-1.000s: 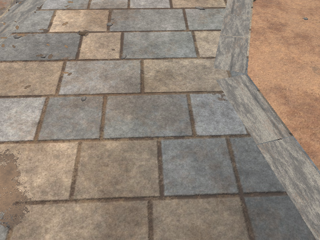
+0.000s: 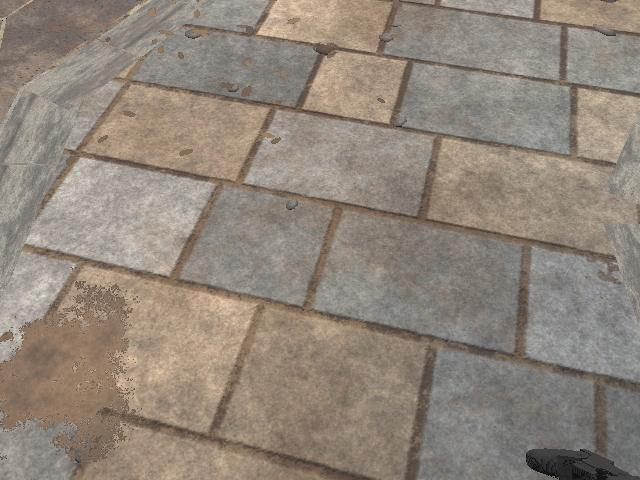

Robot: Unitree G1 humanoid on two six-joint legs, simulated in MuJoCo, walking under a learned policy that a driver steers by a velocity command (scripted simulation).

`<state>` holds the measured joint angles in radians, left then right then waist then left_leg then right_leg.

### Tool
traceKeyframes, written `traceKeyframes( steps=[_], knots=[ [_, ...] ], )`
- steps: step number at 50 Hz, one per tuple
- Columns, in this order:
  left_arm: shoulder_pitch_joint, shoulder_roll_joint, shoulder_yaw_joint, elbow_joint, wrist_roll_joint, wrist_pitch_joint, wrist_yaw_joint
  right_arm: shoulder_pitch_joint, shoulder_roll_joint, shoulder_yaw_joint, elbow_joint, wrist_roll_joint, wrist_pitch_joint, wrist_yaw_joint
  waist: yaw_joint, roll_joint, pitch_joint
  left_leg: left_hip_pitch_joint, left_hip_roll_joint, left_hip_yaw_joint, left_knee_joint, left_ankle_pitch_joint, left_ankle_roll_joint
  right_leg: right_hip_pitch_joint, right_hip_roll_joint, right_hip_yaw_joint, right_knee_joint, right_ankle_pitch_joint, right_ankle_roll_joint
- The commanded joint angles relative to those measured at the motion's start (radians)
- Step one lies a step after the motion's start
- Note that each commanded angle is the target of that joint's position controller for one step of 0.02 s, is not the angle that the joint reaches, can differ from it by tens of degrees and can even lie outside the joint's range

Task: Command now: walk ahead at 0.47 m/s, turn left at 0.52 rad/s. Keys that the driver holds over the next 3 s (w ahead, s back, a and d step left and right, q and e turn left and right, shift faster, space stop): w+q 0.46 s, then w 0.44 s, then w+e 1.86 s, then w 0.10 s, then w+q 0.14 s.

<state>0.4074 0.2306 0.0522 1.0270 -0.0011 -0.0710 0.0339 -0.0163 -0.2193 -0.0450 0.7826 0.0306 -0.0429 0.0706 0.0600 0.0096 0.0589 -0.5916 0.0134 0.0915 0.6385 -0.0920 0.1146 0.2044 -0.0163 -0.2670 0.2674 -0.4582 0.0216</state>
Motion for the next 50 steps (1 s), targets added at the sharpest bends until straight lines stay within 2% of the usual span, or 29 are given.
traceKeyframes(
  steps=[1, 2, 3, 4, 5, 6, 7, 9, 11, 13, 17, 21, 24, 25, 26, 27, 28, 29, 30, 31, 32, 33, 35, 38, 41, 44, 47, 49, 50],
  knots=[
    [-0.075, 0.221, 0.043, -0.081, -0.006, 0.009, 0.012, 0.279, -0.204, -0.089, -0.008, 0.004, 0.002, -0.006, -0.238, -0.12, -0.158, 0.458, -0.1, 0.028, -0.041, -0.03, 0.09, -0.195, -0.238, 0.031, 0.473, 1.278, -0.09],
    [-0.067, 0.193, 0.032, -0.103, 0.006, -0.001, 0.008, 0.412, -0.275, -0.117, 0.02, 0.001, 0.017, -0.032, -0.273, 0.008, -0.235, 0.736, 0.033, -0.213, -0.091, -0.114, 0.141, -0.449, -0.171, 0.037, 0.802, 0.824, -0.05],
    [0.014, 0.047, -0.008, -0.154, 0.003, -0.037, -0.016, 0.351, -0.336, -0.119, -0.017, -0.003, 0.01, -0.039, -0.137, 0.234, -0.345, 1.004, 0.302, -0.844, -0.252, -0.293, 0.35, -0.855, 0.065, 0.174, 1.191, -0.074, 0.002],
    [-0.108, 0.132, 0.008, -0.189, -0.029, -0.087, -0.034, 0.374, -0.257, -0.093, -0.011, -0.016, -0.001, -0.037, -0.2, 0.121, -0.378, 0.981, 0.314, -0.938, -0.389, -0.363, 0.326, -0.954, 0.037, 0.391, 1.25, -0.071, -0.035],
    [-0.182, 0.167, 0.019, -0.224, -0.061, -0.102, -0.037, 0.332, -0.205, -0.08, -0.009, -0.023, -0.019, -0.038, -0.176, 0.083, -0.233, 0.859, 0.285, -0.778, -0.401, -0.311, 0.272, -1.003, -0.014, 0.384, 1.192, 0.015, -0.066],
    [-0.185, 0.159, 0.019, -0.221, -0.049, -0.105, -0.028, 0.252, -0.174, -0.07, -0.022, -0.018, -0.035, -0.031, -0.111, -0.034, -0.127, 0.677, 0.234, -0.645, -0.41, -0.176, 0.234, -0.956, -0.062, 0.377, 1.084, 0.088, -0.068],
    [-0.166, 0.168, 0.03, -0.207, -0.025, -0.094, -0.018, 0.191, -0.145, -0.06, -0.038, -0.02, -0.044, -0.03, -0.07, -0.05, -0.103, 0.559, 0.189, -0.544, -0.413, -0.077, 0.201, -0.882, -0.097, 0.375, 0.992, 0.124, -0.059],
    [-0.129, 0.164, 0.037, -0.212, -0.002, -0.063, -0.016, 0.161, -0.148, -0.056, -0.054, -0.023, -0.046, -0.037, -0.025, -0.023, -0.08, 0.416, 0.145, -0.469, -0.441, 0.02, 0.191, -0.785, -0.123, 0.373, 0.906, 0.154, -0.029],
    [-0.172, 0.142, 0.033, -0.24, 0.017, -0.044, -0.012, 0.199, -0.172, -0.06, -0.048, -0.017, -0.048, -0.051, -0.027, -0.008, -0.061, 0.337, 0.126, -0.411, -0.458, 0.094, 0.197, -0.78, -0.122, 0.345, 0.81, 0.206, 0.011],
    [-0.269, 0.132, 0.029, -0.28, 0.023, -0.037, -0.005, 0.245, -0.202, -0.068, -0.044, -0.018, -0.045, -0.066, -0.056, 0.009, -0.036, 0.309, 0.099, -0.376, -0.46, 0.106, 0.181, -0.819, -0.105, 0.329, 0.667, 0.325, 0.039],
    [-0.423, 0.1, 0.012, -0.33, 0.013, -0.048, -0.017, 0.323, -0.207, -0.069, -0.034, -0.008, -0.03, -0.08, -0.121, 0.052, -0.035, 0.309, 0.046, -0.342, -0.42, 0.034, 0.111, -0.758, -0.035, 0.317, 0.356, 0.561, 0.04],
    [-0.504, 0.128, 0.014, -0.372, -0.003, -0.063, -0.04, 0.387, -0.199, -0.066, -0.019, -0.001, -0.017, -0.085, -0.149, 0.077, -0.049, 0.422, 0.084, -0.433, -0.334, 0.009, 0.096, -0.742, 0.001, 0.339, 0.236, 0.547, 0.023],
    [-0.471, 0.163, 0.024, -0.373, -0.008, -0.08, -0.055, 0.39, -0.203, -0.067, -0.023, -0.008, -0.005, -0.095, -0.118, 0.112, -0.067, 0.517, 0.127, -0.51, -0.239, 0.065, 0.084, -0.691, 0.013, 0.342, 0.189, 0.422, -0.011],
    [-0.403, 0.174, 0.03, -0.355, -0.006, -0.085, -0.055, 0.381, -0.195, -0.065, -0.025, -0.011, -0.002, -0.096, -0.083, 0.132, -0.089, 0.523, 0.121, -0.506, -0.196, 0.139, 0.072, -0.607, 0.018, 0.322, 0.162, 0.416, -0.036],
    [-0.291, 0.205, 0.045, -0.327, 0.006, -0.091, -0.05, 0.375, -0.162, -0.052, -0.031, -0.016, -0.004, -0.092, -0.03, 0.123, -0.163, 0.5, 0.072, -0.466, -0.076, 0.232, 0.044, -0.431, -0.005, 0.325, 0.145, 0.436, -0.079],
    [-0.127, 0.256, 0.058, -0.309, 0.022, -0.091, -0.043, 0.374, -0.118, -0.032, -0.049, -0.032, -0.009, -0.087, 0.039, 0.043, -0.309, 0.374, 0.019, -0.392, 0.185, 0.119, 0.007, -0.16, -0.161, 0.475, 0.188, 0.414, -0.152],
    [-0.004, 0.33, 0.083, -0.252, 0.025, -0.075, -0.047, 0.544, -0.054, -0.013, -0.051, 0.0, -0.021, -0.082, -0.016, -0.3, -0.43, -0.006, -0.136, -0.269, 0.515, -0.377, -0.074, 0.188, -0.372, 0.939, 0.119, 0.222, -0.337],
    [-0.008, 0.234, 0.063, -0.252, -0.008, -0.069, -0.055, 0.542, -0.146, -0.023, -0.03, 0.015, -0.026, -0.085, 0.007, -0.248, -0.373, -0.154, -0.076, -0.299, 0.65, -0.479, -0.08, 0.177, -0.398, 1.074, 0.046, -0.011, -0.331],
    [-0.069, 0.167, 0.045, -0.268, -0.014, -0.063, -0.053, 0.413, -0.207, -0.038, -0.047, 0.014, -0.026, -0.084, 0.032, -0.14, -0.217, -0.202, -0.04, -0.296, 0.685, -0.388, -0.082, 0.05, -0.347, 0.92, 0.027, -0.018, -0.28],
    [-0.129, 0.153, 0.035, -0.28, -0.001, -0.055, -0.052, 0.333, -0.199, -0.037, -0.068, 0.0, -0.028, -0.087, 0.017, -0.063, -0.139, -0.181, -0.005, -0.256, 0.663, -0.318, -0.083, -0.081, -0.301, 0.791, 0.011, 0.095, -0.25],
    [-0.162, 0.139, 0.029, -0.276, 0.005, -0.05, -0.052, 0.282, -0.185, -0.037, -0.085, -0.017, -0.033, -0.085, -0.003, -0.045, -0.073, -0.165, 0.022, -0.241, 0.599, -0.271, -0.084, -0.187, -0.264, 0.709, -0.013, 0.219, -0.246],
    [-0.174, 0.124, 0.021, -0.273, 0.014, -0.051, -0.052, 0.28, -0.17, -0.038, -0.09, -0.021, -0.033, -0.08, -0.031, -0.065, -0.063, -0.117, 0.053, -0.229, 0.549, -0.243, -0.082, -0.249, -0.231, 0.642, -0.034, 0.304, -0.235],
    [-0.165, 0.121, 0.019, -0.257, 0.006, -0.053, -0.054, 0.305, -0.126, -0.029, -0.089, -0.016, -0.03, -0.073, -0.054, -0.099, -0.072, -0.068, 0.071, -0.191, 0.464, -0.237, -0.088, -0.298, -0.203, 0.568, -0.069, 0.397, -0.243],
    [-0.142, 0.176, 0.033, -0.237, -0.007, -0.053, -0.05, 0.228, -0.093, -0.011, -0.123, -0.027, -0.03, -0.07, -0.043, -0.09, -0.054, -0.073, 0.092, -0.152, 0.289, -0.16, -0.108, -0.332, -0.208, 0.491, -0.117, 0.485, -0.262],
    [-0.119, 0.201, 0.038, -0.222, -0.015, -0.041, -0.044, 0.134, -0.081, 0.0, -0.146, -0.024, -0.038, -0.061, -0.015, -0.085, -0.044, -0.012, 0.078, -0.122, 0.088, 0.015, -0.111, -0.352, -0.174, 0.402, -0.132, 0.499, -0.233],
    [-0.058, 0.213, 0.037, -0.193, -0.024, -0.03, -0.045, 0.046, -0.094, -0.001, -0.171, -0.014, -0.042, -0.051, 0.016, -0.089, -0.03, 0.037, 0.049, -0.103, -0.025, 0.104, -0.111, -0.328, -0.181, 0.377, -0.117, 0.493, -0.215],
    [-0.02, 0.219, 0.036, -0.169, -0.031, -0.015, -0.043, -0.011, -0.116, -0.008, -0.204, -0.01, -0.049, -0.041, 0.012, -0.095, -0.009, 0.059, 0.034, -0.113, -0.098, 0.053, -0.085, -0.269, -0.22, 0.414, -0.072, 0.501, -0.195],
    [-0.036, 0.242, 0.041, -0.166, -0.032, -0.003, -0.038, 0.055, -0.149, -0.024, -0.192, -0.012, -0.058, -0.04, -0.047, -0.1, -0.037, 0.187, 0.009, -0.099, -0.159, 0.019, -0.062, -0.261, -0.222, 0.422, 0.011, 0.597, -0.171],
    [-0.041, 0.235, 0.036, -0.168, -0.03, -0.001, -0.036, 0.164, -0.185, -0.045, -0.159, -0.018, -0.059, -0.047, -0.105, -0.085, -0.102, 0.358, -0.009, -0.085, -0.187, 0.017, -0.041, -0.292, -0.18, 0.393, 0.133, 0.705, -0.148]
  ],
)
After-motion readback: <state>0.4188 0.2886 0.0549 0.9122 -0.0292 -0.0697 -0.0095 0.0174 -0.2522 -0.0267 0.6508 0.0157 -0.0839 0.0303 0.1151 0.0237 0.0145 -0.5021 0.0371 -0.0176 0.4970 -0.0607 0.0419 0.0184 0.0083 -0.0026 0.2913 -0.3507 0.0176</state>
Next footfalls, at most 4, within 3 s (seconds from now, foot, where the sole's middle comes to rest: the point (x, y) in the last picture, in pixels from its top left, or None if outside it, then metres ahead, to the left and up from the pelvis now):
0.04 left None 0.20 0.09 -0.75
0.54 right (378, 447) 0.52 -0.05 -0.75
1.02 left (223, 372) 0.66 0.29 -0.75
1.56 right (316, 254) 1.00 0.11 -0.75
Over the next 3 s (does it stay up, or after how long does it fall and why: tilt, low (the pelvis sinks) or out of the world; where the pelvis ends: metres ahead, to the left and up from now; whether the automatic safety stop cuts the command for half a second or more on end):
stays up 1.55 -0.04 0.02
